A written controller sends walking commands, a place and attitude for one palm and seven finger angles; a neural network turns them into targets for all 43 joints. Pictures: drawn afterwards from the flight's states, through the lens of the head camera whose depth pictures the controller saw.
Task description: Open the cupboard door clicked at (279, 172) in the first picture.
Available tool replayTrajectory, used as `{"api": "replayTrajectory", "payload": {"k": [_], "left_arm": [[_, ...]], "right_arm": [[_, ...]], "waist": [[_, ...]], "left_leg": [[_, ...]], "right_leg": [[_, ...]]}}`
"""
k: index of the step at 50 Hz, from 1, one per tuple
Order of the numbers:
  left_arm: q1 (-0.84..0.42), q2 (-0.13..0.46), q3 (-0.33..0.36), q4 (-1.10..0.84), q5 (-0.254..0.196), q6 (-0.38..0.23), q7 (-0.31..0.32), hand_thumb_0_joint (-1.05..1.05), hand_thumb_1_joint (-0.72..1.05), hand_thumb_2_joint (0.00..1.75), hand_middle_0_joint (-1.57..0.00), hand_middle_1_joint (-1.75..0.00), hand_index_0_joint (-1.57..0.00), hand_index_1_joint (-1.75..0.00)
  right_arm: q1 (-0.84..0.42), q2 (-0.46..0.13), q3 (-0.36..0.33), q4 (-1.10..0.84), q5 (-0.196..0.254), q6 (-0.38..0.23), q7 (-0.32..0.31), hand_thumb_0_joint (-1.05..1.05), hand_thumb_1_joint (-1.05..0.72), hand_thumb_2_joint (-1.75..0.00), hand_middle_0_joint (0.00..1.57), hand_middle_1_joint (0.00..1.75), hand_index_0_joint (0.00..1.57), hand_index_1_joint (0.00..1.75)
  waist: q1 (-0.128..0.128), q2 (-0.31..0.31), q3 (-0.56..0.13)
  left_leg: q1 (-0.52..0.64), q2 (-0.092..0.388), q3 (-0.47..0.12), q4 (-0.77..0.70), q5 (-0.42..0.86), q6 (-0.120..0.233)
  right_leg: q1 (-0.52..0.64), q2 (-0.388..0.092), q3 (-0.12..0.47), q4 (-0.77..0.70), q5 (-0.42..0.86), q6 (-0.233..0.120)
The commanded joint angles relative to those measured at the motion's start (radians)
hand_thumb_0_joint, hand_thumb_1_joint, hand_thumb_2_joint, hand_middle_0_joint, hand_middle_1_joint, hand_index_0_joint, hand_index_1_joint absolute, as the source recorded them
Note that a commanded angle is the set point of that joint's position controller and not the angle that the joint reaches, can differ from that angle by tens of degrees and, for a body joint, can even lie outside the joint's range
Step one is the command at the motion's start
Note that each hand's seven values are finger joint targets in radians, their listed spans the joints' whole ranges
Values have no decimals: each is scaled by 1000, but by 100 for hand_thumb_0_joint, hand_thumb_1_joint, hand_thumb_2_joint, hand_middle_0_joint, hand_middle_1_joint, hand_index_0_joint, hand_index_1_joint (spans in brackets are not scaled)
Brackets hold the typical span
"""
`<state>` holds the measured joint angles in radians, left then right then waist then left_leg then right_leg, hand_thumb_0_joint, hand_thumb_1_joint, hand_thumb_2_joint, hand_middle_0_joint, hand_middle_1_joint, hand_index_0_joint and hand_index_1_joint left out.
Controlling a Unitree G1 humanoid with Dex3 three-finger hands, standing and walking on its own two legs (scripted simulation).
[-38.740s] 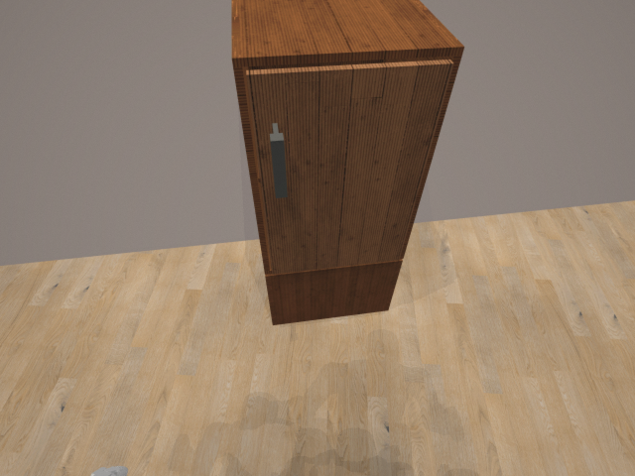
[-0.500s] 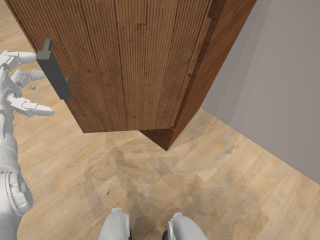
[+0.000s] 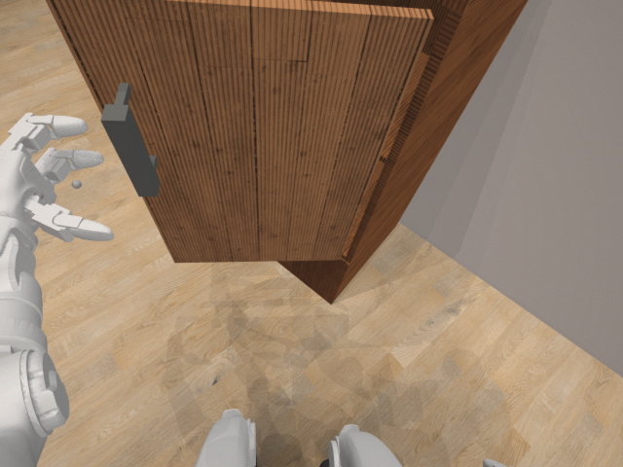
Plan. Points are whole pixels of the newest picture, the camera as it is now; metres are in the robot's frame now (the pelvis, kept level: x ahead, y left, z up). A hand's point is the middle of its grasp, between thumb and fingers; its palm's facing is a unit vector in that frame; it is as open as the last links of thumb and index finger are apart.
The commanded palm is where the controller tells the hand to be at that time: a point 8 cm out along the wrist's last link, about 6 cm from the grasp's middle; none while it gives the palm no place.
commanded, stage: move the hooked fingers beside the handle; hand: left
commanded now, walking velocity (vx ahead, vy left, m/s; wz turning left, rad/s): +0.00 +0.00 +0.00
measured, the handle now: (137, 143) +0.51 +0.23 +0.06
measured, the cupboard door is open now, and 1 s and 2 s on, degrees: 43 43 43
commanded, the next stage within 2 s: slide the fingers in behind the handle in 0.20 s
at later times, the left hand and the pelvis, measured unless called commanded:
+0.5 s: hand (89, 178) +0.45 +0.27 +0.06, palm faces +0.03 -1.00 -0.01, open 14.0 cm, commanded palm +0.43 +0.31 +0.07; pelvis +0.00 +0.01 +0.00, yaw +0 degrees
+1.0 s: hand (118, 181) +0.44 +0.24 +0.06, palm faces +0.06 -1.00 +0.00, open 14.0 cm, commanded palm +0.42 +0.28 +0.07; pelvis +0.00 +0.00 +0.00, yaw +0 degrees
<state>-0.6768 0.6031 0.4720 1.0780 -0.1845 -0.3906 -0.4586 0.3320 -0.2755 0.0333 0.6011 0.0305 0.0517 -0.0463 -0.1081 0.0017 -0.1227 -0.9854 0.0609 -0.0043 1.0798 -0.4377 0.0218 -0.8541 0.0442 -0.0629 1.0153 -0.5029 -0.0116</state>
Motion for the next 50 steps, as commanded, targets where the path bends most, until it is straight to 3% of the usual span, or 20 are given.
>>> {"api": "replayTrajectory", "payload": {"k": [1, 3, 5, 8, 9, 11, 14, 18, 19, 21, 24, 26, 28, 31, 34, 36, 41, 42, 48, 50], "left_arm": [[-430, 294, 31, -180, -13, -67, 13, 0, -50, 30, -30, -120, -30, -120], [-442, 291, 34, -204, -15, -78, 18, 0, -50, 30, -30, -120, -30, -120], [-425, 333, 62, -212, -7, -81, 19, 0, -50, 30, -30, -120, -30, -120], [-415, 282, 30, -201, -15, -74, 15, 0, -50, 30, -30, -120, -30, -120], [-402, 330, 68, -183, -9, -67, 17, 0, -50, 30, -30, -120, -30, -120], [-415, 331, 57, -161, -4, -57, 16, 0, -50, 30, -30, -120, -30, -120], [-417, 349, 73, -205, -7, -72, 13, 0, -50, 30, -30, -120, -30, -120], [-389, 250, 16, -220, -26, -76, 5, 0, -50, 30, -30, -120, -30, -120], [-394, 244, 8, -226, -25, -73, 4, 0, -50, 30, -30, -120, -30, -120], [-369, 223, -2, -211, -27, -58, 13, 0, -50, 30, -30, -120, -30, -120], [-394, 215, -8, -233, -20, -54, 39, 0, -50, 30, -30, -120, -30, -120], [-384, 233, 13, -256, -13, -61, 64, 0, -50, 30, -30, -120, -30, -120], [-399, 225, 13, -269, -11, -72, 85, 0, -50, 30, -30, -120, -30, -120], [-415, 212, -1, -258, 5, -80, 106, 0, -50, 30, -30, -120, -30, -120], [-402, 236, 24, -256, 8, -88, 117, 0, -50, 30, -30, -120, -30, -120], [-358, 213, 13, -262, 8, -89, 116, 0, -50, 30, -30, -120, -30, -120], [-359, 138, -44, -266, -5, -76, 111, 0, -50, 30, -30, -120, -30, -120], [-343, 139, -35, -241, -7, -69, 115, 0, -50, 30, -30, -120, -30, -120], [-355, 139, -28, -288, -12, -93, 129, 0, -50, 30, -30, -120, -30, -120], [-356, 130, -41, -258, -6, -89, 131, 0, -50, 30, -30, -120, -30, -120]], "right_arm": [[129, -195, -68, -50, -5, -26, -20, 0, -90, -90, 20, 30, 20, 30], [133, -191, -68, -51, -8, -31, -18, 0, -90, -90, 20, 30, 20, 30], [132, -195, -68, -53, -9, -27, -18, 0, -90, -90, 20, 30, 20, 30], [135, -188, -65, -55, -8, -26, -13, 0, -90, -90, 20, 30, 20, 30], [138, -196, -67, -52, -9, -25, -15, 0, -90, -90, 20, 30, 20, 30], [136, -195, -63, -56, -6, -21, -17, 0, -90, -90, 20, 30, 20, 30], [143, -198, -65, -58, -8, -23, -17, 0, -90, -90, 20, 30, 20, 30], [147, -187, -71, -54, -8, -22, -11, 0, -90, -90, 20, 30, 20, 30], [145, -189, -71, -48, -8, -20, -10, 0, -90, -90, 20, 30, 20, 30], [147, -190, -74, -48, -7, -17, -9, 0, -90, -90, 20, 30, 20, 30], [148, -188, -75, -46, -7, -16, -8, 0, -90, -90, 20, 30, 20, 30], [150, -187, -76, -48, -10, -15, -6, 0, -90, -90, 20, 30, 20, 30], [152, -182, -74, -50, -13, -15, -4, 0, -90, -90, 20, 30, 20, 30], [145, -179, -71, -49, -14, -14, 0, 0, -90, -90, 20, 30, 20, 30], [146, -180, -72, -51, -15, -11, 0, 0, -90, -90, 20, 30, 20, 30], [140, -174, -72, -61, -14, -10, 3, 0, -90, -90, 20, 30, 20, 30], [131, -167, -73, -61, -9, -6, 7, 0, -90, -90, 20, 30, 20, 30], [132, -167, -74, -61, -9, -6, 7, 0, -90, -90, 20, 30, 20, 30], [126, -161, -75, -60, -10, -11, 8, 0, -90, -90, 20, 30, 20, 30], [120, -159, -72, -53, -9, -9, 7, 0, -90, -90, 20, 30, 20, 30]], "waist": [[-26, 138, -361], [-17, 173, -397], [-4, 183, -442], [-10, 184, -423], [-4, 165, -431], [-15, 143, -386], [0, 188, -447], [-12, 177, -432], [-12, 194, -435], [-13, 167, -407], [-14, 174, -407], [0, 184, -417], [-6, 161, -417], [-9, 179, -404], [-5, 158, -426], [7, 173, -437], [-13, 138, -398], [-9, 116, -375], [-3, 121, -410], [-11, 107, -388]], "left_leg": [[425, -20, -55, -114, 257, 17], [461, -21, -58, -108, 295, 15], [479, -19, -58, -105, 329, 10], [482, -20, -59, -104, 342, 11], [469, -16, -57, -104, 332, 10], [416, -20, -52, -109, 288, 15], [465, -19, -54, -107, 327, 11], [505, -14, -66, -110, 358, 9], [518, -12, -67, -113, 358, 6], [504, -14, -71, -125, 329, 7], [508, -14, -70, -131, 325, 7], [516, -15, -74, -137, 338, 3], [514, -16, -73, -130, 349, 5], [502, -16, -68, -136, 321, 2], [495, -18, -58, -127, 335, 6], [499, -21, -51, -128, 359, 3], [475, -22, -44, -127, 344, 8], [457, -24, -45, -130, 320, 9], [452, -32, -34, -112, 345, 14], [429, -31, -32, -114, 319, 14]], "right_leg": [[-27, 16, 29, -127, 219, -10], [-26, 17, 26, -116, 237, -16], [-7, 15, 28, -109, 262, -14], [-15, 20, 22, -111, 272, -17], [-10, 19, 24, -111, 268, -13], [-1, 18, 28, -119, 249, -9], [5, 20, 28, -111, 267, -15], [-26, 25, 14, -113, 271, -18], [-40, 24, 12, -114, 266, -16], [-44, 23, 9, -125, 245, -15], [-48, 20, 9, -125, 241, -15], [-30, 20, 8, -123, 245, -18], [-20, 22, 8, -118, 256, -19], [-20, 20, 13, -122, 245, -15], [11, 21, 20, -121, 274, -13], [33, 20, 20, -119, 297, -14], [32, 21, 21, -127, 311, -8], [36, 21, 21, -134, 296, -8], [76, 18, 34, -124, 343, -11], [70, 16, 37, -129, 331, -5]]}}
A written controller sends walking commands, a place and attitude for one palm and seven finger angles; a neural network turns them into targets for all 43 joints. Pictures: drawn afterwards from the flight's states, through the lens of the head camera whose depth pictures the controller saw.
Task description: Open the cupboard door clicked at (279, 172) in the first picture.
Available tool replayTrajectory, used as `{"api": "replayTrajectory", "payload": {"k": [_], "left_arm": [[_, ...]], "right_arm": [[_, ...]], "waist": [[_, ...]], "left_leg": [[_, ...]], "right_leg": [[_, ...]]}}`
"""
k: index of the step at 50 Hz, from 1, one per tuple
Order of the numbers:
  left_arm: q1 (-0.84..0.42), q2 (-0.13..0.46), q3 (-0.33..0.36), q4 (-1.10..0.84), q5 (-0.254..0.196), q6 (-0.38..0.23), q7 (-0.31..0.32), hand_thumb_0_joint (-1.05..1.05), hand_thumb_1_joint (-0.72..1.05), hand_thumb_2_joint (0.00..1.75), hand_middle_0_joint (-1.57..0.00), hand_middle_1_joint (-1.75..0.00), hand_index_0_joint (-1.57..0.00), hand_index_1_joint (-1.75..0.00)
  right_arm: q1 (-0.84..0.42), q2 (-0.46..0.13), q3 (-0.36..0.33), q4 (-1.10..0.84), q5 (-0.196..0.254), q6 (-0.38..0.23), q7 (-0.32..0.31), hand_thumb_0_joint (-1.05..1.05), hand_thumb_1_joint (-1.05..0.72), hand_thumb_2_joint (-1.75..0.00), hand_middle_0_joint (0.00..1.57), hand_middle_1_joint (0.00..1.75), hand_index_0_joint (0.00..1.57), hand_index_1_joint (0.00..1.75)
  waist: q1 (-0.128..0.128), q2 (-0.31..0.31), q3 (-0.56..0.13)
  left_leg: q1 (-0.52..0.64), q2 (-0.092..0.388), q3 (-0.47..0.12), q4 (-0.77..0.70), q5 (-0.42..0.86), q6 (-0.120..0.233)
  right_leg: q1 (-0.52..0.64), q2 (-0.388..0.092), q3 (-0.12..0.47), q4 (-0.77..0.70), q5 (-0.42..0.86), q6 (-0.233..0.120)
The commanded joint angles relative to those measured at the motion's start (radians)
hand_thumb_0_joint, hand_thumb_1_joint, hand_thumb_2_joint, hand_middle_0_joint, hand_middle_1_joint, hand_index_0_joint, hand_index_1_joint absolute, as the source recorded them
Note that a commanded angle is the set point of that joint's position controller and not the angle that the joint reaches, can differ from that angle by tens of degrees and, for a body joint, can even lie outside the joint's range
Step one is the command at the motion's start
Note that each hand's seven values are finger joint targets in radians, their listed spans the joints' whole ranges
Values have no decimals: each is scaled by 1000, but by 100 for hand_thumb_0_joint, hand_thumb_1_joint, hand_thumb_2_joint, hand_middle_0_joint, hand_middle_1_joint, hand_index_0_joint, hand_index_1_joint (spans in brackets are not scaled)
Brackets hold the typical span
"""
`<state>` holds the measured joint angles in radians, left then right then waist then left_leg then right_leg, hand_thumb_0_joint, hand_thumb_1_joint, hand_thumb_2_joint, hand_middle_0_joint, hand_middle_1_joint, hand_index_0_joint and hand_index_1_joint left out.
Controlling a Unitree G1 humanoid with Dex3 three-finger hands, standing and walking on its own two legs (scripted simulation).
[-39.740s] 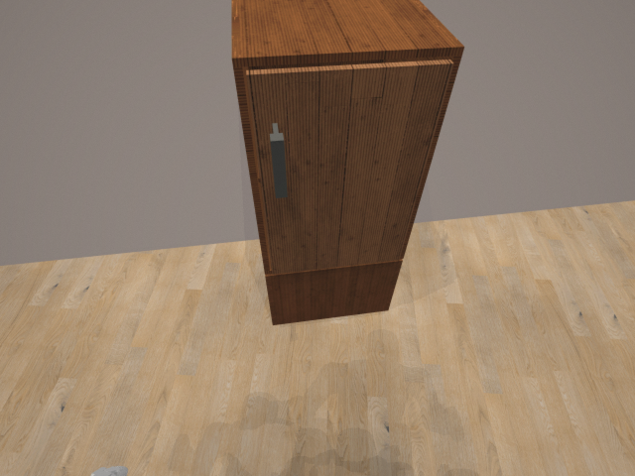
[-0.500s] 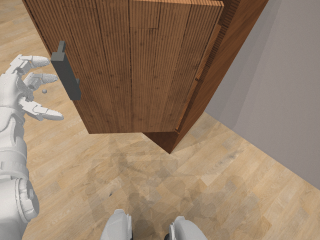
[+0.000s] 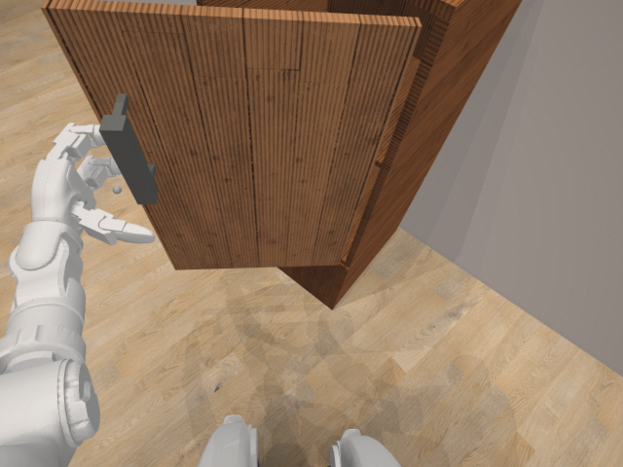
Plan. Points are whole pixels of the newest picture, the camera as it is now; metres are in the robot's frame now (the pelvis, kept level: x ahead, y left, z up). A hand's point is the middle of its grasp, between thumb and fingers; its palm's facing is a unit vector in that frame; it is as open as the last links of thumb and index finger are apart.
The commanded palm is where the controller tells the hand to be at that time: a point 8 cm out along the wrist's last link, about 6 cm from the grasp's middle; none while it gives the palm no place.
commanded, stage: slide the fingers in behind the handle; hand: left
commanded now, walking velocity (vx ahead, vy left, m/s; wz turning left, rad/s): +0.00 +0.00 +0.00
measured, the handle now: (135, 152) +0.50 +0.23 +0.06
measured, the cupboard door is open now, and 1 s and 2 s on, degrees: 43 43 44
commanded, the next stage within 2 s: close the thumb around the handle in 0.90 s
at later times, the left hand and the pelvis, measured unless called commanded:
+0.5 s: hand (148, 186) +0.45 +0.20 +0.06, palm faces +0.06 -1.00 +0.00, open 14.0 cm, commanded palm +0.42 +0.24 +0.06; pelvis +0.00 -0.01 +0.00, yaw +0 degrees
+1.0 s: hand (146, 190) +0.44 +0.20 +0.06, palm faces +0.06 -1.00 +0.00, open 14.0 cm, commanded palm +0.42 +0.25 +0.06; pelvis +0.00 -0.01 +0.00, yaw +0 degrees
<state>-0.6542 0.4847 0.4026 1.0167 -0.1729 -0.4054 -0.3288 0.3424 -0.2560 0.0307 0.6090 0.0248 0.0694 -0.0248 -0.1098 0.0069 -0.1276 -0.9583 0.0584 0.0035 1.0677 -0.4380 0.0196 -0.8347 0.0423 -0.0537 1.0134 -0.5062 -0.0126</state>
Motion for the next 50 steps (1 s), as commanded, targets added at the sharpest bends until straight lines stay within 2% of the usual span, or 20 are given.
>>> {"api": "replayTrajectory", "payload": {"k": [1, 3, 6, 9, 11, 12, 15, 18, 23, 25, 27, 28, 31, 33, 35, 41, 42, 44, 47, 50], "left_arm": [[-401, 254, 29, -202, -17, -75, 1, 0, -50, 30, -30, -120, -30, -120], [-426, 243, 15, -213, -16, -80, 3, 0, -50, 30, -30, -120, -30, -120], [-426, 236, 13, -190, -15, -78, 8, 0, -50, 30, -30, -120, -30, -120], [-436, 238, 15, -212, -12, -85, 16, 0, -50, 30, -30, -120, -30, -120], [-434, 212, -10, -177, -8, -74, 21, 0, -50, 30, -30, -120, -30, -120], [-449, 216, -5, -185, -9, -72, 24, 0, -50, 30, -30, -120, -30, -120], [-424, 218, 7, -212, -9, -77, 38, 0, -50, 30, -30, -120, -30, -120], [-428, 177, -22, -220, -4, -81, 52, 0, -50, 30, -30, -120, -30, -120], [-381, 166, -12, -233, -3, -83, 87, 0, -50, 30, -30, -120, -30, -120], [-381, 132, -39, -243, 6, -87, 99, 0, -50, 30, -30, -120, -30, -120], [-377, 162, -20, -236, 12, -91, 105, 0, -50, 30, -30, -120, -30, -120], [-389, 163, -25, -227, 15, -97, 102, 0, -50, 30, -30, -120, -30, -120], [-377, 171, -12, -239, 9, -108, 92, 0, -50, 30, -30, -120, -30, -120], [-386, 129, -41, -242, -3, -110, 83, 0, -50, 30, -30, -120, -30, -120], [-360, 138, -33, -222, -3, -107, 83, 0, -50, 30, -30, -120, -30, -120], [-410, 163, -21, -198, 1, -103, 85, 0, -50, 30, -30, -120, -30, -120], [-408, 167, -24, -204, 3, -104, 82, 0, -50, 30, -30, -120, -30, -120], [-399, 165, -19, -221, 2, -110, 80, 0, -50, 30, -30, -120, -30, -120], [-401, 120, -50, -241, -7, -112, 83, 0, -50, 30, -30, -120, -30, -120], [-397, 142, -38, -223, -2, -106, 87, 0, -50, 30, -30, -120, -30, -120]], "right_arm": [[108, -180, -70, -62, -1, -28, -15, 0, -90, -90, 20, 30, 20, 30], [106, -178, -68, -61, -3, -30, -15, 0, -90, -90, 20, 30, 20, 30], [105, -178, -68, -56, -2, -33, -17, 0, -90, -90, 20, 30, 20, 30], [107, -178, -69, -54, -4, -36, -15, 0, -90, -90, 20, 30, 20, 30], [104, -176, -67, -51, -3, -35, -14, 0, -90, -90, 20, 30, 20, 30], [107, -178, -70, -49, -4, -36, -14, 0, -90, -90, 20, 30, 20, 30], [109, -176, -71, -58, -5, -38, -11, 0, -90, -90, 20, 30, 20, 30], [115, -169, -72, -54, -8, -38, -6, 0, -90, -90, 20, 30, 20, 30], [115, -170, -75, -60, -9, -33, 1, 0, -90, -90, 20, 30, 20, 30], [110, -164, -77, -61, -9, -32, 4, 0, -90, -90, 20, 30, 20, 30], [111, -169, -76, -58, -10, -30, 5, 0, -90, -90, 20, 30, 20, 30], [113, -168, -75, -55, -10, -30, 3, 0, -90, -90, 20, 30, 20, 30], [107, -166, -76, -57, -9, -29, 1, 0, -90, -90, 20, 30, 20, 30], [103, -161, -75, -59, -8, -32, 3, 0, -90, -90, 20, 30, 20, 30], [101, -163, -75, -57, -6, -29, 1, 0, -90, -90, 20, 30, 20, 30], [99, -168, -74, -47, -6, -30, -4, 0, -90, -90, 20, 30, 20, 30], [98, -167, -73, -49, -5, -30, -5, 0, -90, -90, 20, 30, 20, 30], [100, -167, -74, -52, -7, -31, -4, 0, -90, -90, 20, 30, 20, 30], [93, -162, -76, -54, -7, -32, 1, 0, -90, -90, 20, 30, 20, 30], [93, -166, -73, -53, -7, -31, 0, 0, -90, -90, 20, 30, 20, 30]], "waist": [[-12, 105, -379], [-17, 138, -375], [-16, 114, -381], [-10, 144, -426], [-20, 131, -380], [-23, 109, -387], [-2, 127, -433], [-11, 137, -422], [-1, 92, -410], [-3, 106, -408], [-4, 71, -393], [-12, 82, -378], [4, 95, -406], [-8, 100, -394], [2, 96, -395], [-13, 66, -371], [-9, 94, -375], [3, 100, -419], [-1, 118, -417], [-5, 90, -402]], "left_leg": [[393, -28, -39, -103, 297, 16], [402, -30, -41, -99, 290, 17], [393, -30, -42, -98, 276, 16], [423, -28, -45, -92, 308, 14], [398, -28, -45, -98, 275, 13], [391, -27, -46, -96, 267, 15], [409, -31, -43, -97, 299, 13], [433, -30, -48, -93, 332, 13], [413, -32, -42, -102, 330, 13], [427, -32, -39, -108, 322, 10], [396, -33, -35, -109, 297, 13], [391, -35, -35, -105, 296, 16], [403, -35, -34, -110, 306, 12], [411, -37, -32, -103, 315, 15], [407, -36, -33, -108, 310, 11], [366, -38, -30, -102, 269, 17], [380, -39, -32, -105, 279, 15], [412, -36, -39, -103, 312, 12], [438, -36, -41, -104, 324, 9], [405, -36, -39, -100, 312, 12]], "right_leg": [[47, 17, 31, -129, 316, -3], [33, 17, 31, -127, 304, -9], [34, 16, 33, -130, 294, -5], [32, 16, 33, -117, 314, -7], [18, 16, 30, -125, 287, -6], [25, 16, 32, -126, 285, -4], [52, 15, 32, -119, 313, -7], [33, 17, 25, -112, 333, -10], [64, 18, 24, -118, 347, -7], [54, 17, 24, -124, 339, -5], [73, 16, 30, -130, 335, -3], [70, 17, 34, -128, 339, -5], [88, 15, 36, -126, 349, -6], [78, 16, 34, -128, 359, -7], [75, 15, 33, -127, 350, -6], [74, 11, 43, -133, 330, 0], [71, 11, 43, -133, 332, -3], [72, 12, 36, -119, 346, -7], [58, 14, 29, -122, 345, -7], [66, 13, 32, -120, 349, -4]]}}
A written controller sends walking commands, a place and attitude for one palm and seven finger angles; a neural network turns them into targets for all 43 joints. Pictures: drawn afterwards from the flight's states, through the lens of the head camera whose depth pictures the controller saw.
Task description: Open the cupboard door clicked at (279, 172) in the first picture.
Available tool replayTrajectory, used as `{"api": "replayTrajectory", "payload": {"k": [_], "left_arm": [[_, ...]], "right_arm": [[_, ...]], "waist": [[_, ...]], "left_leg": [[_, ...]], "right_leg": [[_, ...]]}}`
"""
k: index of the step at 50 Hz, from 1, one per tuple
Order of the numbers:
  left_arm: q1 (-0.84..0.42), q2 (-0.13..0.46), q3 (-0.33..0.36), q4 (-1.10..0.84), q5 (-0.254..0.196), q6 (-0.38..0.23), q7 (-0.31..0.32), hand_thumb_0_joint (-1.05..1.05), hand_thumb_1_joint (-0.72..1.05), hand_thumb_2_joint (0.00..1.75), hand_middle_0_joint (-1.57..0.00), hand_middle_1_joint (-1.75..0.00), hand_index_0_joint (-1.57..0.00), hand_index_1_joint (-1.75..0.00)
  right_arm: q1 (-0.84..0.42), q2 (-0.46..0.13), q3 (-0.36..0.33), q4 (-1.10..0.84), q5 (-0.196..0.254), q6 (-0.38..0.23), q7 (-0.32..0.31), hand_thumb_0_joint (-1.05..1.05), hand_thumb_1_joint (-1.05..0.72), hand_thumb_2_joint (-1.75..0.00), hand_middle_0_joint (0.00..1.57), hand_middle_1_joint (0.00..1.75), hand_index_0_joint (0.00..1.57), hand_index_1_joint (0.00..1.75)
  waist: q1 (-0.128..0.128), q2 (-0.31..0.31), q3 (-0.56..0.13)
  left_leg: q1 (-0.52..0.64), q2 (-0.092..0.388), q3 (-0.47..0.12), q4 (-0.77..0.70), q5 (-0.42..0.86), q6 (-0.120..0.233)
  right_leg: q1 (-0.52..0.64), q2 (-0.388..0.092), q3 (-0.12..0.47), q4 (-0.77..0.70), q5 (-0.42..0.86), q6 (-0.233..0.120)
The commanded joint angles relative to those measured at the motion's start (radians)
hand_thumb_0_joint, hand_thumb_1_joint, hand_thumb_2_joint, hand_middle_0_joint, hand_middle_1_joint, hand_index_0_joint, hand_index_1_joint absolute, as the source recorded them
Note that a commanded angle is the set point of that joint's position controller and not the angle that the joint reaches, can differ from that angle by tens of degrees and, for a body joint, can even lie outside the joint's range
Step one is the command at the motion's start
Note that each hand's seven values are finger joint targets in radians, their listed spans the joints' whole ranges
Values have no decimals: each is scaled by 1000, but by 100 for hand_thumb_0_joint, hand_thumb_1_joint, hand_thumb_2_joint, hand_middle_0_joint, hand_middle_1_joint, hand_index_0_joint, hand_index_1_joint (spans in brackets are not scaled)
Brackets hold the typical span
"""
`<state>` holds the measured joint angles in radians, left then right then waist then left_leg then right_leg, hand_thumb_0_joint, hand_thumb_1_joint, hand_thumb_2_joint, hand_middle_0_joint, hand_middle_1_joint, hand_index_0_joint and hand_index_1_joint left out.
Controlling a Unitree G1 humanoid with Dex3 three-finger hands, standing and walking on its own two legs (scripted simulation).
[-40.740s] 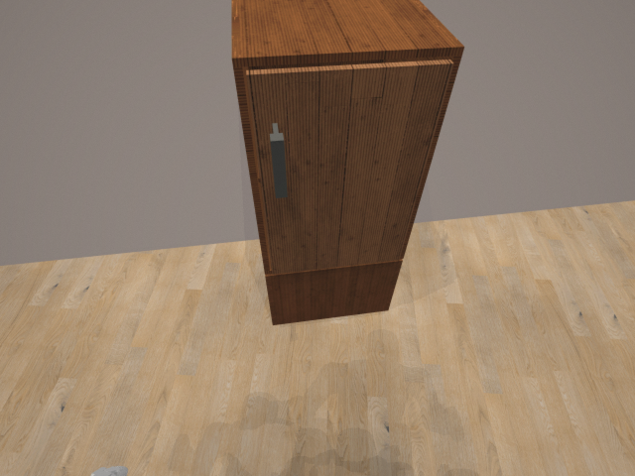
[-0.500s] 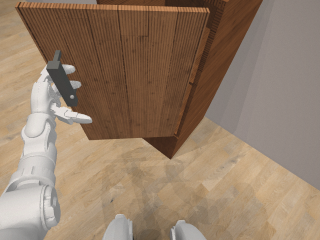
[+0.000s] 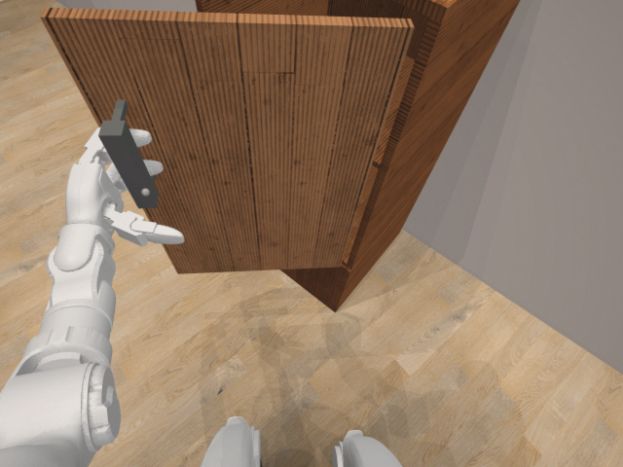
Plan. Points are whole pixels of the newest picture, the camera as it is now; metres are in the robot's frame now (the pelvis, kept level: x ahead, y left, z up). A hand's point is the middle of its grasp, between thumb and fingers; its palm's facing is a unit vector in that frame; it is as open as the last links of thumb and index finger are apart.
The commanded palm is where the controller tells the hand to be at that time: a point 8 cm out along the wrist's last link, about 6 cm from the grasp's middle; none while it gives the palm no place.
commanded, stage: close the thumb around the handle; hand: left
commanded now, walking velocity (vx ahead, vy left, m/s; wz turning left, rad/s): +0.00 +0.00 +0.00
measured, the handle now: (135, 156) +0.50 +0.23 +0.06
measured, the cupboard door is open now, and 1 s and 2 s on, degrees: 43 44 88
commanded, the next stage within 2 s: pull the door open along its arc in 0.70 s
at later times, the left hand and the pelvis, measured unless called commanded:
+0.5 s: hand (144, 191) +0.45 +0.21 +0.06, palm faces +0.06 -1.00 +0.00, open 7.6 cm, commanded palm +0.42 +0.25 +0.07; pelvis +0.00 +0.00 +0.00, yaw +0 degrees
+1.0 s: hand (145, 193) +0.44 +0.21 +0.06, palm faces +0.06 -1.00 +0.00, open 6.1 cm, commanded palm +0.40 +0.25 +0.07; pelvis +0.00 +0.00 +0.00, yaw -1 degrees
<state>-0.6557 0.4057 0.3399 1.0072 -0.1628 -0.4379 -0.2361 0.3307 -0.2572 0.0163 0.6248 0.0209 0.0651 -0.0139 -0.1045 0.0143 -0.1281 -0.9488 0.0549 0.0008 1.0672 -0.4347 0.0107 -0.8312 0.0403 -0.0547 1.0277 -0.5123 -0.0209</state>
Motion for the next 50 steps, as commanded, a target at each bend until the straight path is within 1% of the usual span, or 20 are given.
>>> {"api": "replayTrajectory", "payload": {"k": [1, 3, 4, 5, 7, 9, 12, 14, 17, 20, 23, 25, 27, 29, 30, 32, 37, 40, 46, 50], "left_arm": [[-407, 221, 24, -212, -9, -74, -5, 0, -44, 32, -30, -121, -30, -121], [-403, 252, 52, -223, -9, -81, -1, 0, -33, 37, -31, -122, -31, -122], [-390, 219, 25, -227, -9, -80, -6, 0, -28, 40, -32, -122, -32, -122], [-391, 212, 22, -205, -13, -73, -8, 0, -22, 42, -32, -123, -32, -123], [-406, 246, 44, -194, -12, -69, -6, 0, -11, 47, -33, -124, -33, -124], [-423, 222, 25, -201, -13, -71, -10, 0, 0, 52, -34, -125, -34, -125], [-402, 246, 46, -206, -12, -75, -9, 0, 17, 59, -35, -127, -35, -127], [-396, 237, 42, -221, -13, -81, -11, 0, 28, 64, -36, -128, -36, -128], [-410, 192, 1, -206, -14, -73, -10, 0, 45, 71, -37, -130, -37, -130], [-417, 216, 20, -174, -6, -68, -1, 0, 62, 78, -38, -132, -38, -132], [-433, 197, 8, -217, -7, -80, 3, 0, 79, 85, -39, -134, -39, -134], [-432, 210, 17, -195, -2, -78, 9, 0, 90, 90, -40, -135, -40, -135], [-440, 204, 8, -198, 3, -78, 9, 0, 90, 90, -40, -135, -40, -135], [-424, 224, 23, -209, 7, -84, 9, 0, 90, 90, -40, -135, -40, -135], [-419, 190, -3, -211, 4, -82, 5, 0, 90, 90, -40, -135, -40, -135], [-422, 184, -9, -206, 3, -80, 8, 0, 90, 90, -40, -135, -40, -135], [-439, 212, 7, -167, 13, -74, 11, 0, 90, 90, -40, -135, -40, -135], [-464, 244, 28, -167, 13, -74, 6, 0, 90, 90, -40, -135, -40, -135], [-287, 215, 31, -237, -17, -59, -19, 0, 90, 90, -40, -135, -40, -135], [-117, 182, 27, -335, -47, -43, -26, 0, 90, 90, -40, -135, -40, -135]], "right_arm": [[104, -164, -59, -68, -2, -26, -10, 0, -90, -90, 20, 30, 20, 30], [108, -168, -61, -70, -4, -25, -12, 0, -90, -90, 20, 30, 20, 30], [101, -163, -60, -74, -1, -26, -12, 0, -90, -90, 20, 30, 20, 30], [101, -162, -57, -69, -2, -26, -11, 0, -90, -90, 20, 30, 20, 30], [104, -168, -57, -67, -2, -24, -15, 0, -90, -90, 20, 30, 20, 30], [102, -166, -56, -68, -2, -27, -15, 0, -90, -90, 20, 30, 20, 30], [104, -167, -58, -69, -3, -27, -17, 0, -90, -90, 20, 30, 20, 30], [105, -166, -59, -68, -3, -28, -15, 0, -90, -90, 20, 30, 20, 30], [106, -165, -58, -66, -3, -27, -12, 0, -90, -90, 20, 30, 20, 30], [113, -171, -60, -61, -4, -25, -14, 0, -90, -90, 20, 30, 20, 30], [111, -167, -60, -67, -8, -29, -11, 0, -90, -90, 20, 30, 20, 30], [112, -168, -60, -61, -7, -26, -11, 0, -90, -90, 20, 30, 20, 30], [112, -168, -61, -62, -6, -26, -11, 0, -90, -90, 20, 30, 20, 30], [116, -169, -61, -62, -8, -25, -11, 0, -90, -90, 20, 30, 20, 30], [112, -165, -60, -66, -6, -24, -9, 0, -90, -90, 20, 30, 20, 30], [111, -166, -61, -63, -6, -22, -8, 0, -90, -90, 20, 30, 20, 30], [114, -170, -59, -60, -7, -19, -12, 0, -90, -90, 20, 30, 20, 30], [115, -172, -57, -58, -8, -20, -16, 0, -90, -90, 20, 30, 20, 30], [100, -163, -58, -99, -2, -13, -8, 0, -90, -90, 20, 30, 20, 30], [82, -155, -62, -132, 5, -14, -3, 0, -90, -90, 20, 30, 20, 30]], "waist": [[-11, 87, -389], [-6, 77, -399], [-6, 99, -416], [-11, 92, -389], [-11, 63, -381], [-18, 93, -385], [-4, 94, -405], [-4, 104, -421], [-17, 104, -377], [-22, 73, -372], [-15, 113, -404], [-18, 91, -400], [-22, 87, -389], [-8, 111, -426], [-12, 121, -415], [-16, 110, -391], [-24, 74, -366], [-26, 88, -378], [19, 95, -421], [39, 44, -424]], "left_leg": [[389, -34, -35, -101, 291, 21], [395, -34, -38, -100, 298, 24], [407, -36, -32, -102, 304, 22], [399, -33, -34, -104, 289, 20], [374, -33, -37, -107, 271, 22], [391, -34, -37, -105, 273, 22], [395, -33, -37, -107, 278, 20], [425, -30, -41, -104, 309, 18], [419, -29, -48, -112, 283, 15], [400, -29, -50, -111, 267, 19], [432, -30, -52, -109, 282, 18], [420, -29, -52, -108, 274, 17], [415, -29, -49, -109, 271, 19], [440, -29, -52, -106, 309, 16], [450, -28, -53, -109, 309, 13], [444, -28, -54, -112, 293, 14], [394, -30, -52, -112, 243, 19], [385, -30, -49, -104, 248, 21], [412, -36, -27, -113, 316, 21], [382, -42, -8, -126, 341, 27]], "right_leg": [[57, 15, 35, -139, 340, 4], [68, 18, 36, -137, 342, 0], [67, 15, 38, -139, 351, 3], [55, 16, 33, -143, 336, 3], [64, 16, 35, -143, 323, 4], [43, 15, 35, -143, 317, 3], [62, 15, 36, -143, 319, 1], [49, 18, 30, -135, 336, -1], [15, 19, 21, -141, 301, -1], [15, 19, 24, -142, 291, 0], [9, 19, 19, -135, 289, -5], [13, 18, 21, -137, 289, -1], [13, 19, 24, -141, 290, 0], [21, 19, 22, -130, 314, -4], [9, 20, 17, -131, 308, -4], [1, 21, 17, -140, 296, -4], [9, 19, 23, -146, 269, 0], [14, 17, 29, -140, 280, 1], [85, 19, 28, -141, 358, 1], [176, 20, 32, -151, 432, 4]]}}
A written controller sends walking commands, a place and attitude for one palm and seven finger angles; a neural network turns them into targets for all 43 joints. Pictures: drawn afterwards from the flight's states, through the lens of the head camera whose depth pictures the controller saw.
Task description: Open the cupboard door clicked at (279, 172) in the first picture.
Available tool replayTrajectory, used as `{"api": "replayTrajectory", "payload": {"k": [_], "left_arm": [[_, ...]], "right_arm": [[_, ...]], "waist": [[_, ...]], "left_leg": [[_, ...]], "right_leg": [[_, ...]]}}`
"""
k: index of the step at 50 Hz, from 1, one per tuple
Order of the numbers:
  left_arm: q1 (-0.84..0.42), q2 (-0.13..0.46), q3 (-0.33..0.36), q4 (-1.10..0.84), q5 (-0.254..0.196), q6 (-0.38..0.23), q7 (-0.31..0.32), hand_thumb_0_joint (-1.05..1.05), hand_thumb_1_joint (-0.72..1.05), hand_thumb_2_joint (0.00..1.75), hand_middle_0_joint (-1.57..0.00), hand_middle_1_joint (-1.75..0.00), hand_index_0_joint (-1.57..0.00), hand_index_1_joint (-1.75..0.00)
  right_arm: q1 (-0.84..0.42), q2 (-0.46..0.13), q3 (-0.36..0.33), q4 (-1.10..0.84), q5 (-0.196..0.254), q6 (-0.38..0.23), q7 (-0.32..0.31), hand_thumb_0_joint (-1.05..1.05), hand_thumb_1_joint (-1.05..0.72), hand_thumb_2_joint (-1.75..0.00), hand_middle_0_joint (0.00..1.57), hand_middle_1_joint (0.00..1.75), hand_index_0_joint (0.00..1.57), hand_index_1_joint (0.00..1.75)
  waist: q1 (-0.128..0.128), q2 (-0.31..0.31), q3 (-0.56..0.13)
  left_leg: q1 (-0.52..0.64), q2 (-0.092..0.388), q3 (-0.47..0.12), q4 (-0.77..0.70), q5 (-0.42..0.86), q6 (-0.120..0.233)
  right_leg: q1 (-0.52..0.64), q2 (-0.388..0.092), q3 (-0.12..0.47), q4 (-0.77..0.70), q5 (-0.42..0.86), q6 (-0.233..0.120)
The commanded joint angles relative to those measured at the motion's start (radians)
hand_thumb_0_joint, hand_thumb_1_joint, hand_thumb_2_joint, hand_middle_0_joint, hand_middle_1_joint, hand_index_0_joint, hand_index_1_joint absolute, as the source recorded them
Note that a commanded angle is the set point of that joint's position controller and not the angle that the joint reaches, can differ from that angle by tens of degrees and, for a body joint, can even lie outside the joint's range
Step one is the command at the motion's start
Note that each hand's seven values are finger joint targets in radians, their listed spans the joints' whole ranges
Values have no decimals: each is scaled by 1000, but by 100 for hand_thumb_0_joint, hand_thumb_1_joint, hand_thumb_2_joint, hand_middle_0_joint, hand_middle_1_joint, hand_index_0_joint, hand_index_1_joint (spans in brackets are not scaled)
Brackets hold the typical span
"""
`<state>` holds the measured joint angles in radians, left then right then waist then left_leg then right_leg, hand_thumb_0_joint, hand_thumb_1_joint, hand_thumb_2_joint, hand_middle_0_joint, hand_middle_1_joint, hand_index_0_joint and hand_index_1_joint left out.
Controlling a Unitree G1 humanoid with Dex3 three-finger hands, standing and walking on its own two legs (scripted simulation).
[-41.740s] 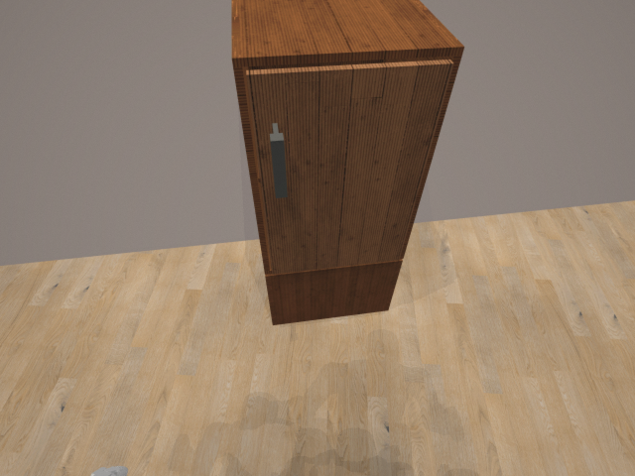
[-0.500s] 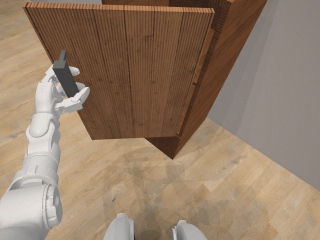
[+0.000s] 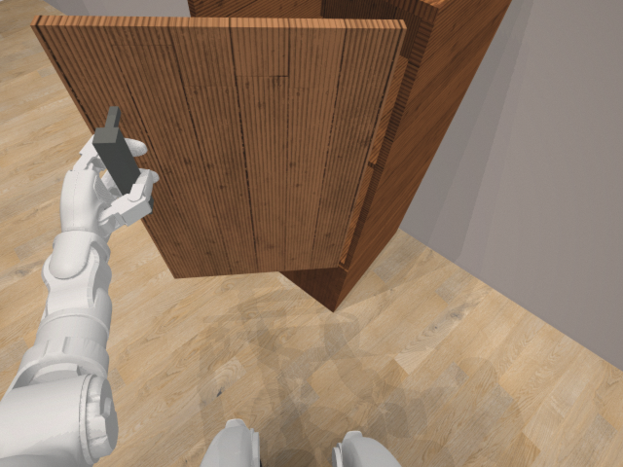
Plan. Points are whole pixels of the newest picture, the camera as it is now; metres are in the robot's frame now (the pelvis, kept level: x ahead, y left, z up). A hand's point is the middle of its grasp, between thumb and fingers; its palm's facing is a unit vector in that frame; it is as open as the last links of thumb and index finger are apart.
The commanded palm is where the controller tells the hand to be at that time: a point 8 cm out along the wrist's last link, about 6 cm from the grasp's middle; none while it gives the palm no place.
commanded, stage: pull the door open along its arc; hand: left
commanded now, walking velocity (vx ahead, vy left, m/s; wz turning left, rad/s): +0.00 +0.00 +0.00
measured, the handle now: (129, 163) +0.50 +0.24 +0.06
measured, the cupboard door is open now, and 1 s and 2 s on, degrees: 44 88 87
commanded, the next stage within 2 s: open thumb and fingers to let go in 0.88 s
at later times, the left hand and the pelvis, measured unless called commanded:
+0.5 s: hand (185, 289) +0.31 +0.14 +0.06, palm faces +0.43 -0.90 +0.06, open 6.4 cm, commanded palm +0.25 +0.18 +0.06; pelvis +0.01 -0.01 +0.01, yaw +2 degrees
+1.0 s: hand (260, 358) +0.24 +0.05 +0.07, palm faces +0.39 -0.92 +0.00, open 6.3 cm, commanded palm +0.20 +0.10 +0.06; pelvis +0.02 -0.05 +0.01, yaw +4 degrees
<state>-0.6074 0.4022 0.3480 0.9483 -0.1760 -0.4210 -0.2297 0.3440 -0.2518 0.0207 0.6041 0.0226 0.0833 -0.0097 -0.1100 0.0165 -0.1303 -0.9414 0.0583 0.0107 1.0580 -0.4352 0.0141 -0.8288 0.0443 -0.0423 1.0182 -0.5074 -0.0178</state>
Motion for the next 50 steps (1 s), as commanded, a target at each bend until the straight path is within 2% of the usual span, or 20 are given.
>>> {"api": "replayTrajectory", "payload": {"k": [1, 3, 6, 10, 11, 12, 14, 17, 18, 21, 23, 26, 30, 35, 37, 41, 45, 48, 49, 50], "left_arm": [[-115, 174, 14, -311, -43, -55, -32, 0, 90, 90, -40, -135, -40, -135], [-7, 148, 5, -397, -60, -50, -30, 0, 90, 90, -40, -135, -40, -135], [186, 69, -36, -537, -87, -43, -19, 0, 90, 90, -40, -135, -40, -135], [341, 45, -48, -678, -93, -37, 13, 0, 90, 90, -40, -135, -40, -135], [336, -2, 73, -756, -157, -34, 154, 0, 90, 90, -40, -135, -40, -135], [411, -92, -24, -752, -125, -19, 223, 0, 90, 90, -40, -135, -40, -135], [489, -117, -39, -810, -76, -20, 335, 0, 90, 90, -40, -135, -40, -135], [555, -209, -133, -928, 8, -15, 476, 0, 90, 90, -40, -135, -40, -135], [569, -216, -147, -945, 36, -10, 523, 0, 90, 90, -40, -135, -40, -135], [589, -313, -248, -992, 120, 20, 650, 0, 90, 90, -40, -135, -40, -135], [595, -333, -305, -1004, 188, 43, 713, 0, 90, 90, -40, -135, -40, -135], [619, -398, -404, -1056, 235, 65, 737, 0, 90, 90, -40, -135, -40, -135], [698, -453, -489, -1105, 242, 78, 727, 0, 90, 90, -40, -135, -40, -135], [842, -499, -554, -1145, 243, 70, 720, 0, 90, 90, -40, -135, -40, -135], [873, -509, -577, -1179, 258, 61, 723, 0, 90, 90, -40, -135, -40, -135], [964, -538, -625, -1209, 282, 60, 720, 0, 90, 90, -40, -135, -40, -135], [1097, -576, -664, -1252, 253, 71, 699, 0, 90, 90, -40, -135, -40, -135], [969, -530, -610, -1235, 252, 71, 721, 0, 90, 90, -40, -135, -40, -135], [875, -500, -574, -1213, 254, 66, 735, 0, 90, 90, -40, -135, -40, -135], [858, -505, -567, -1203, 256, 59, 741, 0, 83, 87, -40, -134, -40, -134]], "right_arm": [[62, -160, -68, -121, 7, -34, -6, 0, -90, -90, 20, 30, 20, 30], [49, -156, -68, -144, 9, -43, 1, 0, -90, -90, 20, 30, 20, 30], [18, -144, -74, -172, 17, -57, 10, 0, -90, -90, 20, 30, 20, 30], [-19, -137, -73, -195, 16, -78, 12, 0, -90, -90, 20, 30, 20, 30], [-62, -99, -70, -200, 4, -91, 9, 0, -90, -90, 20, 30, 20, 30], [-70, -98, -66, -201, -2, -105, 14, 0, -90, -90, 20, 30, 20, 30], [-81, -97, -66, -194, -18, -115, 23, 0, -90, -90, 20, 30, 20, 30], [-104, -81, -64, -201, -41, -114, 41, 0, -90, -90, 20, 30, 20, 30], [-107, -82, -63, -202, -50, -113, 43, 0, -90, -90, 20, 30, 20, 30], [-134, -64, -60, -209, -64, -100, 50, 0, -90, -90, 20, 30, 20, 30], [-130, -64, -57, -212, -73, -90, 48, 0, -90, -90, 20, 30, 20, 30], [-151, -53, -56, -227, -76, -80, 43, 0, -90, -90, 20, 30, 20, 30], [-172, -39, -47, -243, -76, -83, 31, 0, -90, -90, 20, 30, 20, 30], [-200, -25, -35, -262, -77, -108, 27, 0, -90, -90, 20, 30, 20, 30], [-208, -21, -32, -266, -79, -122, 27, 0, -90, -90, 20, 30, 20, 30], [-217, -14, -29, -276, -85, -153, 25, 0, -90, -90, 20, 30, 20, 30], [-223, -10, -24, -288, -77, -176, 28, 0, -90, -90, 20, 30, 20, 30], [-221, -17, -25, -266, -82, -182, 19, 0, -90, -90, 20, 30, 20, 30], [-228, -21, -26, -253, -88, -181, 15, 0, -90, -90, 20, 30, 20, 30], [-231, -18, -27, -246, -91, -181, 13, 0, -90, -90, 20, 30, 20, 30]], "waist": [[53, 41, -413], [70, 67, -410], [79, 36, -377], [84, 34, -318], [179, 21, -334], [139, 43, -290], [138, 0, -278], [140, 17, -299], [135, -22, -298], [126, 5, -273], [104, -39, -257], [96, -20, -268], [85, -38, -223], [89, -66, -173], [92, -50, -174], [93, -85, -181], [102, -97, -165], [84, -119, -121], [73, -111, -103], [80, -107, -117]], "left_leg": [[373, -46, -12, -125, 345, 23], [386, -49, -9, -133, 378, 23], [404, -47, 1, -153, 400, 22], [391, -48, 1, -166, 386, 20], [363, -50, 3, -180, 383, 7], [379, -49, 2, -182, 367, 1], [370, -46, -9, -173, 372, -2], [392, -46, -11, -159, 405, -7], [375, -47, -16, -152, 387, -2], [374, -52, -16, -146, 340, -4], [361, -52, -27, -147, 303, -1], [390, -57, -20, -152, 278, 1], [390, -59, -20, -160, 257, 3], [365, -65, -25, -163, 216, 3], [359, -68, -26, -156, 205, 4], [327, -76, -29, -131, 181, 7], [321, -82, -30, -124, 179, 6], [294, -83, -39, -102, 152, 4], [277, -83, -41, -89, 125, 3], [273, -85, -42, -82, 117, 2]], "right_leg": [[189, 17, 20, -146, 440, 2], [211, 19, 16, -143, 469, -4], [231, 18, 10, -157, 506, 3], [234, 13, 6, -155, 503, 7], [252, 11, -12, -153, 463, 5], [224, 13, -18, -149, 434, 6], [214, 8, -26, -136, 424, 6], [221, -2, -26, -114, 446, 2], [228, -2, -22, -115, 438, 2], [212, -11, -18, -122, 409, 0], [208, -11, -14, -132, 377, -1], [226, -19, -6, -156, 377, -4], [250, -29, 5, -191, 391, -2], [258, -41, 18, -213, 381, 5], [253, -46, 26, -210, 377, 8], [256, -62, 53, -218, 387, 18], [279, -70, 62, -234, 416, 22], [235, -75, 84, -243, 372, 27], [197, -82, 98, -249, 324, 32], [193, -84, 106, -250, 293, 32]]}}
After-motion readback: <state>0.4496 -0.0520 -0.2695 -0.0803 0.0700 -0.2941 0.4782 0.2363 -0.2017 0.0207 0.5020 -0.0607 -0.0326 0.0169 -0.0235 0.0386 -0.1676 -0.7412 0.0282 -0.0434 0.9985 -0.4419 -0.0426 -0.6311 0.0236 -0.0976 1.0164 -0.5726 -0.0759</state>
